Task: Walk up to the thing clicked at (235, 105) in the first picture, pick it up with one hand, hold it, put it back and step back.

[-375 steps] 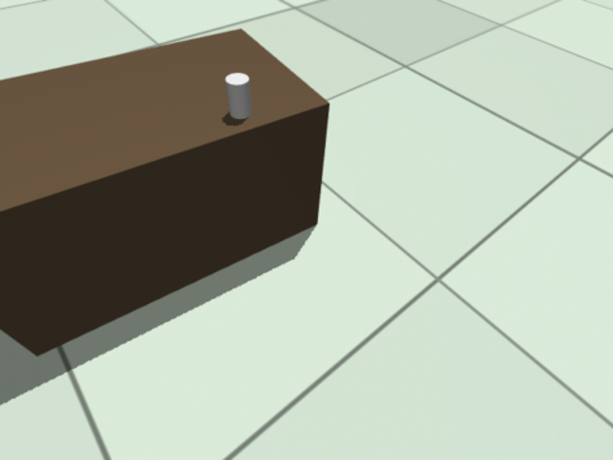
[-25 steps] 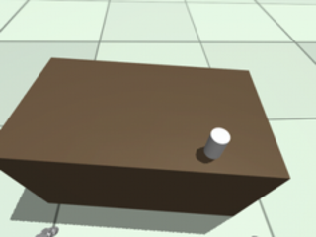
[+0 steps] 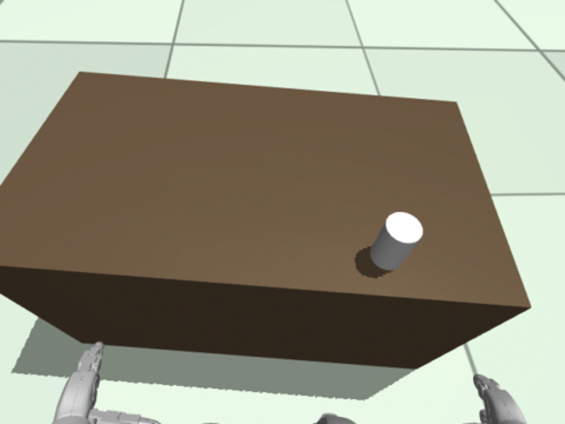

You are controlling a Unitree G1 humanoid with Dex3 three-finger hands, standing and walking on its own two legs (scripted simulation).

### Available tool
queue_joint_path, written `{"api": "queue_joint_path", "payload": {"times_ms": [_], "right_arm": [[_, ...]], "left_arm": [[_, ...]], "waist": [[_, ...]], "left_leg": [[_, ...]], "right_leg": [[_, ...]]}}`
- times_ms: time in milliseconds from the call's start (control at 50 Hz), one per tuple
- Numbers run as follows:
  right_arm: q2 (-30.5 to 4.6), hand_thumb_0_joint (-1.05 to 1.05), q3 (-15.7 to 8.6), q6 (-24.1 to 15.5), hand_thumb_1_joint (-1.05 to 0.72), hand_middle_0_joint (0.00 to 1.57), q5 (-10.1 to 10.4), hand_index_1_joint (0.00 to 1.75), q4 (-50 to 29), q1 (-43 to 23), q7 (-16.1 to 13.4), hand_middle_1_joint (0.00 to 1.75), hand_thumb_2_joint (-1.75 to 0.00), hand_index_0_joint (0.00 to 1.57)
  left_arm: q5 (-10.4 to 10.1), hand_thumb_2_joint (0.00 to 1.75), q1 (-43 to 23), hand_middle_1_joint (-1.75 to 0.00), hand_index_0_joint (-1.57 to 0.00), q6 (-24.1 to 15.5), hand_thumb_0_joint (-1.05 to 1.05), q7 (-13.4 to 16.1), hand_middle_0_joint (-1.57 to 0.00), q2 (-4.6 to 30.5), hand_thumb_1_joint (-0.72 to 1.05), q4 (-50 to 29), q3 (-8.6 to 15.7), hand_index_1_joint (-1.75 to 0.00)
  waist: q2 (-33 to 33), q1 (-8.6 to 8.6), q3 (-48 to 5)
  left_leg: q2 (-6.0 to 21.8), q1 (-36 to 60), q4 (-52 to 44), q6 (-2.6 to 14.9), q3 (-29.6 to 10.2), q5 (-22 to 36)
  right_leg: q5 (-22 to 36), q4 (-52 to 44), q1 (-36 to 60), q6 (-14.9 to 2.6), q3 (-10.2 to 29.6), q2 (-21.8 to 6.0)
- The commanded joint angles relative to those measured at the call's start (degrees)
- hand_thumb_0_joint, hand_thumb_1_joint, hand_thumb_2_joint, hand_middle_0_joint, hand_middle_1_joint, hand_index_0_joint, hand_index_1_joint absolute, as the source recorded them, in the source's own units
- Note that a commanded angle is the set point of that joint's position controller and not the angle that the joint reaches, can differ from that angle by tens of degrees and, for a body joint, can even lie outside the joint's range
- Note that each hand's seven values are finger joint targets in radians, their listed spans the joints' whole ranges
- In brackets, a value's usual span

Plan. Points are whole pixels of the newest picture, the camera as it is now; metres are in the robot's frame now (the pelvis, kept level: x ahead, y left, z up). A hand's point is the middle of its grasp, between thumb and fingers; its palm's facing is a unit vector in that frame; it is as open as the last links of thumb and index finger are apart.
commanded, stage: go down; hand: right
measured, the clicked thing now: (394, 242) +0.44 -0.21 -0.10
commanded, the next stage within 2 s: none
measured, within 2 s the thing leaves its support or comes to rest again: neither
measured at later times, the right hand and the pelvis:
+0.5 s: hand (467, 405) +0.17 -0.28 -0.10, palm faces +0.08 +0.94 -0.32, open 17.6 cm; pelvis +0.02 +0.00 -0.02, yaw +0 degrees
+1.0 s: hand (496, 397) +0.18 -0.31 -0.08, palm faces +0.16 +0.94 -0.30, open 17.5 cm; pelvis +0.00 -0.01 -0.03, yaw -1 degrees
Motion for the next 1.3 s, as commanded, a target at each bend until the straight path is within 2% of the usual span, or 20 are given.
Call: {"api": "queue_joint_path", "payload": {"times_ms": [0,40,80,120,160,220,360,480,800,820,900,960,1000,1040,1080,1120,1140,1180,1240,1280], "right_arm": [[-13.27,0.00,-6.31,-2.50,0.61,0.01,-0.38,0.07,-10.78,-2.46,-1.05,0.07,-0.06,0.03],[-14.05,0.00,-7.14,-1.82,0.59,0.03,-0.23,0.06,-11.96,-0.59,-1.10,0.06,-0.05,0.04],[-13.79,0.00,-7.06,-1.03,0.61,0.03,-0.20,0.06,-14.21,0.75,-0.69,0.06,-0.04,0.04],[-13.33,0.00,-7.10,0.11,0.61,0.03,-0.02,0.06,-14.07,2.08,-0.26,0.06,-0.03,0.04],[-13.60,0.00,-7.22,0.98,0.61,0.02,0.24,0.06,-16.11,1.46,0.33,0.06,-0.04,0.04],[-13.90,0.00,-7.56,1.94,0.61,0.02,0.26,0.06,-18.97,2.26,0.93,0.06,-0.04,0.04],[-14.03,0.00,-8.60,3.42,0.61,0.02,0.62,0.06,-23.69,4.39,2.12,0.06,-0.04,0.04],[-15.13,0.00,-10.83,3.93,0.61,0.03,1.21,0.06,-26.90,6.67,2.03,0.06,-0.04,0.04],[-15.45,0.00,-13.01,5.54,0.57,0.04,2.58,0.05,-33.92,10.03,4.52,0.05,-0.04,0.05],[-17.03,0.00,-13.95,5.38,0.56,0.04,2.32,0.05,-34.78,7.75,4.60,0.05,-0.04,0.05],[-20.35,0.00,-16.75,3.06,0.57,0.04,2.83,0.05,-34.16,-1.97,4.63,0.05,-0.03,0.05],[-22.26,0.00,-18.52,-0.25,0.60,0.04,4.00,0.05,-31.14,-8.49,5.90,0.05,-0.03,0.05],[-23.90,0.00,-19.61,-1.95,0.60,0.04,4.77,0.05,-28.41,-12.66,7.36,0.05,-0.03,0.05],[-25.72,0.00,-20.73,-3.18,0.60,0.04,5.26,0.05,-23.89,-16.54,9.14,0.05,-0.03,0.05],[-27.42,0.00,-21.39,-4.02,0.57,0.05,5.62,0.05,-17.68,-20.12,10.99,0.05,-0.03,0.05],[-27.83,0.00,-21.40,-4.77,0.55,0.05,5.98,0.05,-13.47,-23.15,12.81,0.05,-0.03,0.06],[-29.91,0.00,-22.37,-5.06,0.55,0.05,6.05,0.05,-11.25,-23.73,13.53,0.05,-0.03,0.05],[-30.38,0.00,-22.02,-5.38,0.56,0.05,5.77,0.05,-6.06,-22.99,15.13,0.05,-0.03,0.05],[-33.18,0.00,-23.40,-7.77,0.54,0.06,5.89,0.05,-1.72,-26.21,16.33,0.05,-0.03,0.06],[-34.46,0.00,-23.91,-9.41,0.57,0.05,5.77,0.05,1.10,-27.52,17.01,0.05,-0.02,0.06]], "left_arm": [[0.46,0.06,-0.99,-0.05,-0.05,-4.39,0.00,2.47,-0.06,9.68,-0.56,-10.92,3.61,-0.06],[0.51,0.06,-1.32,-0.05,-0.05,-4.51,0.00,3.04,-0.06,11.14,-0.56,-14.16,4.26,-0.06],[0.46,0.05,2.18,-0.05,-0.05,-3.92,0.00,3.28,-0.05,8.71,-0.55,-12.94,2.59,-0.06],[0.41,0.05,0.77,-0.05,-0.05,-3.98,0.00,3.74,-0.05,10.06,-0.54,-14.97,3.69,-0.06],[0.32,0.05,3.94,-0.05,-0.05,-3.44,0.00,3.57,-0.05,7.44,-0.54,-12.91,1.37,-0.06],[0.21,0.05,3.50,-0.05,-0.05,-3.52,0.00,3.63,-0.05,7.10,-0.55,-15.52,1.05,-0.06],[-0.02,0.05,5.42,-0.05,-0.05,-3.61,0.00,3.87,-0.05,8.65,-0.55,-22.45,2.39,-0.05],[-0.18,0.05,8.54,-0.05,-0.05,-3.42,0.00,4.22,-0.05,7.62,-0.55,-25.66,1.71,-0.06],[-0.49,0.05,11.11,-0.06,-0.06,-3.85,0.00,5.25,-0.05,6.72,-0.54,-35.72,-0.63,-0.05],[-0.30,0.05,13.20,-0.06,-0.06,-3.66,0.00,5.25,-0.05,5.64,-0.54,-32.22,-1.33,-0.06],[0.10,0.05,11.03,-0.05,-0.05,-5.01,0.00,6.21,-0.05,8.78,-0.54,-31.42,2.78,-0.05],[0.42,0.05,11.28,-0.05,-0.05,-6.37,0.00,6.33,-0.05,5.91,-0.54,-24.29,0.14,-0.05],[0.45,0.05,8.10,-0.05,-0.05,-7.64,0.00,6.51,-0.05,5.87,-0.54,-26.97,-1.39,-0.05],[0.47,0.04,7.64,-0.05,-0.05,-8.39,0.00,6.95,-0.05,6.57,-0.53,-29.39,-1.96,-0.05],[0.45,0.04,10.28,-0.05,-0.05,-8.15,0.00,7.18,-0.05,6.12,-0.53,-24.58,-2.41,-0.05],[0.38,0.04,8.28,-0.05,-0.05,-8.87,0.00,7.74,-0.05,9.15,-0.53,-26.81,0.38,-0.05],[0.35,0.04,7.96,-0.05,-0.05,-8.99,0.00,7.89,-0.05,10.67,-0.53,-26.87,1.51,-0.05],[0.33,0.04,9.36,-0.05,-0.05,-9.00,0.00,7.83,-0.05,9.24,-0.53,-25.55,-0.49,-0.05],[0.54,0.05,7.36,-0.05,-0.05,-9.32,0.00,7.41,-0.05,8.84,-0.54,-23.91,-1.06,-0.05],[0.86,0.05,5.68,-0.05,-0.05,-9.35,0.00,6.79,-0.05,6.89,-0.54,-21.43,-3.59,-0.05]], "waist": [[0.87,0.20,-14.22],[1.80,0.07,-14.46],[-0.36,-0.14,-13.98],[-0.39,-0.09,-12.09],[-1.77,-0.19,-10.13],[-2.38,-0.34,-10.16],[-0.53,0.43,-14.34],[-0.88,-0.06,-13.85],[-1.74,-0.35,-12.67],[-4.12,-0.21,-12.28],[-3.91,1.83,-10.38],[-5.55,1.35,-7.50],[-4.63,1.38,-9.64],[-4.83,1.97,-14.15],[-4.85,1.91,-13.22],[-4.23,2.63,-17.15],[-4.60,2.09,-17.95],[-4.69,1.09,-16.75],[-4.91,-0.01,-13.80],[-5.13,-0.77,-10.81]], "left_leg": [[-1.11,0.60,-2.56,0.67,0.90,16.47],[-1.39,0.39,-2.16,0.75,1.15,15.85],[-1.32,-0.55,-1.75,0.85,1.11,15.52],[-1.60,-1.65,-1.40,1.04,1.43,13.90],[-1.43,-2.79,-1.22,1.03,1.39,13.40],[-1.30,-3.37,-0.55,0.97,1.35,13.03],[-1.51,-3.63,2.48,0.54,1.55,18.05],[-1.42,-4.40,3.15,0.68,1.55,15.12],[-1.69,-7.07,4.63,1.07,1.69,9.91],[-1.57,-7.77,4.91,1.19,1.51,10.13],[-1.40,-10.91,5.33,1.21,1.20,6.99],[-1.06,-13.37,5.02,1.30,0.85,1.85],[-1.25,-13.34,4.83,1.28,0.78,-1.26],[-1.42,-11.02,5.14,1.33,1.13,1.20],[-1.30,-11.53,4.81,1.31,0.87,1.43],[-1.40,-10.78,5.06,1.35,0.96,3.77],[-1.41,-9.77,4.86,1.42,1.19,4.58],[-1.65,-9.65,4.93,1.67,1.62,6.06],[-1.93,-9.77,4.34,1.94,1.81,4.69],[-1.83,-10.35,3.41,2.05,1.06,2.51]], "right_leg": [[15.08,-0.69,10.66,-1.74,-0.23,1.56],[14.56,-0.61,10.15,-1.62,-0.13,1.49],[14.14,-0.33,9.66,-1.56,-0.45,1.78],[13.08,-0.34,8.67,-1.33,-0.26,1.48],[12.10,0.24,7.14,-1.31,-0.52,1.65],[11.49,1.08,5.55,-1.31,-0.59,1.73],[18.74,4.32,7.35,-1.30,0.19,1.25],[15.19,4.92,4.90,-1.28,0.34,1.44],[10.75,5.52,2.16,-0.98,0.91,1.30],[11.09,5.69,2.24,-0.88,0.91,1.35],[6.86,5.21,1.38,-1.08,1.90,0.94],[0.01,5.03,-1.92,-1.25,1.81,1.10],[-3.47,4.88,-2.10,-1.42,2.07,0.91],[-1.26,4.78,0.33,-1.35,2.53,0.87],[-0.98,5.13,0.07,-1.30,2.38,0.98],[1.56,4.96,2.67,-1.30,2.52,0.82],[2.94,4.76,3.46,-1.15,2.55,0.89],[5.99,4.17,3.69,-0.99,2.63,0.75],[4.71,3.22,1.13,-0.98,2.47,0.67],[1.77,3.10,-1.27,-1.22,1.81,0.89]]}}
